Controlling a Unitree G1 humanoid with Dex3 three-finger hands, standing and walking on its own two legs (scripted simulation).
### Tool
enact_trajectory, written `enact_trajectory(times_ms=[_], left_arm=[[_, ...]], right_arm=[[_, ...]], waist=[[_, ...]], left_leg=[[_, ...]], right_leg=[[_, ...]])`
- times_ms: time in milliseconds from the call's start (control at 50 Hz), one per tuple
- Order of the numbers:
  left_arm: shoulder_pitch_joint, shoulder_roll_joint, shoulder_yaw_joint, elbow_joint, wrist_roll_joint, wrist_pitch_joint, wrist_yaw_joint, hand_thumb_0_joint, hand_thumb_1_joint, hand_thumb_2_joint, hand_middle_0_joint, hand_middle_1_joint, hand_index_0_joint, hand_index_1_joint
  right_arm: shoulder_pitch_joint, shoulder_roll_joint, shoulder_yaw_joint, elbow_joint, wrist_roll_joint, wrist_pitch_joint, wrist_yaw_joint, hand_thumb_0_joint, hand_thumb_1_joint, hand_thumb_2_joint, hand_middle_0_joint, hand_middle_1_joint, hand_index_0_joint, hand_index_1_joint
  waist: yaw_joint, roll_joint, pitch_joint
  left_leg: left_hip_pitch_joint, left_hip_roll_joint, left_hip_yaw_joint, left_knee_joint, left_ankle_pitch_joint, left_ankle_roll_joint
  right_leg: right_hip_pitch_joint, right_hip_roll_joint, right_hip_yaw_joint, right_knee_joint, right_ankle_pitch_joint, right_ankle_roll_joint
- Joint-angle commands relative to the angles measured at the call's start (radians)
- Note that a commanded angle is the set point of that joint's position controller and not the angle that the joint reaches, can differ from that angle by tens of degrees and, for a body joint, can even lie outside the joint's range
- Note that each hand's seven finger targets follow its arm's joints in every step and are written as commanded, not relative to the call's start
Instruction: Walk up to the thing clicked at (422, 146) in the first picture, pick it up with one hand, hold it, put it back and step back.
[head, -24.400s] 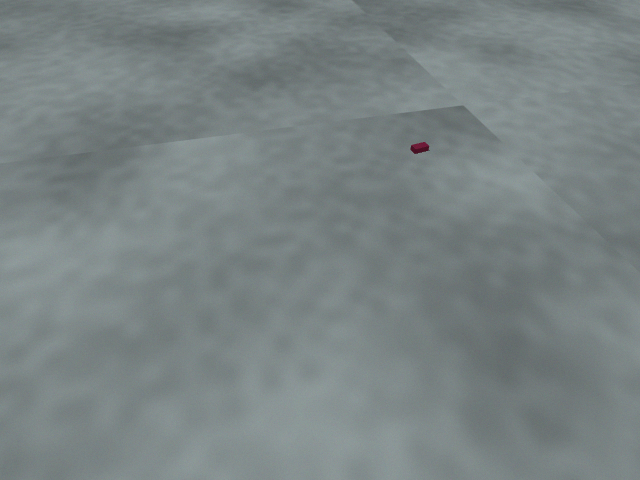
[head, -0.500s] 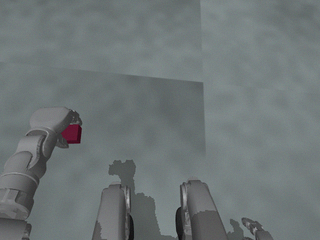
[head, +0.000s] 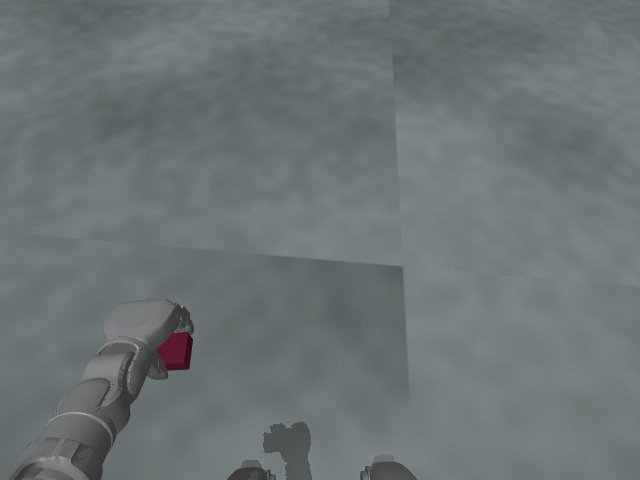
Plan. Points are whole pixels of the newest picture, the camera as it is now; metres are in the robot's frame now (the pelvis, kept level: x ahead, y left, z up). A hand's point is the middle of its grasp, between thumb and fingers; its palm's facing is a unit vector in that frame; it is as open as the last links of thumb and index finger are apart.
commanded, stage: lift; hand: left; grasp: from above
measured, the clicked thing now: (157, 352) +0.36 +0.24 -0.11
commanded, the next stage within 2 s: hold in 0.26 s
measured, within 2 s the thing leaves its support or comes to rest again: neither
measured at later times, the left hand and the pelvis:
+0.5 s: hand (140, 327) +0.35 +0.23 -0.01, palm faces -0.46 -0.05 -0.88, open 7.5 cm; pelvis +0.03 +0.00 +0.06, yaw +0 degrees
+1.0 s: hand (131, 313) +0.35 +0.23 +0.03, palm faces -0.46 -0.03 -0.89, open 7.5 cm; pelvis +0.05 +0.00 +0.07, yaw -1 degrees
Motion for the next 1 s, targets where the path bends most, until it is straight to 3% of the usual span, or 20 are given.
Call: enact_trajectory(times_ms=[0,220,240,520,540,560,620,960,980], left_arm=[[-0.286,0.2,0.073,-0.137,-0.003,0.02,0.057,0.0,0.867,0.219,-1.144,-0.295,-1.189,-0.249],[-0.297,0.181,0.057,-0.198,-0.023,0.033,0.034,0.0,0.817,0.264,-1.124,-0.286,-1.158,-0.251],[-0.25,0.17,0.05,-0.167,-0.016,0.037,0.028,0.0,0.805,0.265,-1.117,-0.29,-1.152,-0.255],[-0.229,0.178,0.048,-0.265,-0.011,0.007,-0.03,0.0,0.761,0.285,-1.071,-0.32,-1.113,-0.278],[-0.225,0.171,0.041,-0.253,-0.009,0.008,-0.038,0.0,0.738,0.263,-1.048,-0.317,-1.094,-0.271],[-0.231,0.188,0.052,-0.277,-0.012,0.005,-0.041,0.0,0.736,0.265,-1.05,-0.309,-1.093,-0.266],[-0.211,0.179,0.046,-0.283,-0.008,0.004,-0.06,0.0,0.752,0.259,-1.053,-0.319,-1.1,-0.271],[-0.193,0.195,0.057,-0.384,-0.019,0.0,-0.104,0.0,0.757,0.27,-1.062,-0.319,-1.107,-0.273],[-0.179,0.186,0.056,-0.362,-0.016,0.002,-0.107,0.0,0.754,0.292,-1.072,-0.311,-1.111,-0.271]], right_arm=[[0.036,-0.141,-0.051,-0.088,-0.002,-0.032,-0.005,0.0,-0.894,-0.898,0.2,0.3,0.2,0.3],[0.02,-0.141,-0.06,-0.101,0.001,-0.015,-0.003,0.0,-0.892,-0.896,0.2,0.3,0.2,0.3],[0.017,-0.139,-0.059,-0.1,0.002,-0.014,-0.004,0.0,-0.893,-0.896,0.2,0.3,0.2,0.3],[-0.018,-0.14,-0.059,-0.114,0.009,0.012,-0.003,0.0,-0.894,-0.895,0.2,0.3,0.2,0.3],[-0.015,-0.139,-0.058,-0.112,0.009,0.014,-0.003,0.0,-0.892,-0.894,0.2,0.3,0.2,0.3],[-0.023,-0.142,-0.059,-0.117,0.009,0.015,-0.003,0.0,-0.893,-0.895,0.2,0.3,0.2,0.3],[-0.028,-0.141,-0.06,-0.123,0.011,0.019,-0.001,0.0,-0.891,-0.894,0.2,0.3,0.2,0.3],[-0.067,-0.141,-0.055,-0.164,0.015,0.034,-0.004,0.0,-0.894,-0.896,0.2,0.3,0.2,0.3],[-0.069,-0.14,-0.055,-0.167,0.017,0.035,-0.004,0.0,-0.895,-0.897,0.2,0.3,0.2,0.3]], waist=[[0.011,0.029,-0.265],[0.022,0.012,-0.254],[0.025,0.006,-0.234],[0.042,0.008,-0.213],[0.032,0.001,-0.196],[0.048,0.007,-0.2],[0.048,0.025,-0.2],[0.073,0.005,-0.179],[0.063,-0.005,-0.165]], left_leg=[[0.281,-0.043,-0.012,-0.267,0.157,0.007],[0.443,-0.047,0.004,-0.398,0.246,0.008],[0.447,-0.048,0.007,-0.405,0.258,0.008],[0.589,-0.05,0.021,-0.501,0.377,0.003],[0.579,-0.047,0.019,-0.503,0.385,0.004],[0.593,-0.048,0.018,-0.513,0.39,0.002],[0.617,-0.044,0.022,-0.524,0.431,-0.003],[0.668,-0.049,0.029,-0.577,0.458,0.004],[0.668,-0.05,0.032,-0.578,0.452,0.006]], right_leg=[[0.253,0.038,0.022,-0.243,0.119,-0.033],[0.405,0.037,0.029,-0.374,0.202,-0.031],[0.415,0.036,0.031,-0.381,0.215,-0.031],[0.521,0.041,0.025,-0.467,0.308,-0.033],[0.514,0.043,0.022,-0.467,0.313,-0.033],[0.535,0.043,0.021,-0.474,0.313,-0.032],[0.533,0.046,0.018,-0.471,0.336,-0.036],[0.614,0.041,0.023,-0.521,0.369,-0.032],[0.605,0.04,0.025,-0.524,0.367,-0.032]])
